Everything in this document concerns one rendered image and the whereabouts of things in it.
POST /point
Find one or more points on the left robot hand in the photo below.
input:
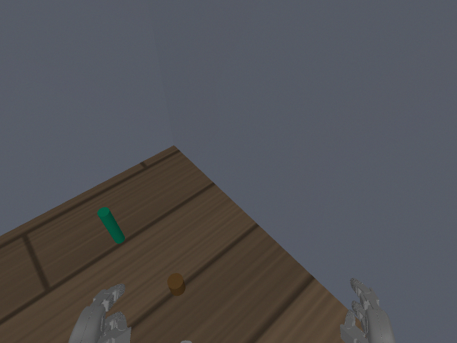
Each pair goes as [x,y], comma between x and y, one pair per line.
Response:
[92,325]

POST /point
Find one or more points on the right robot hand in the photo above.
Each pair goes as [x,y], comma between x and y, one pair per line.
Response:
[375,322]

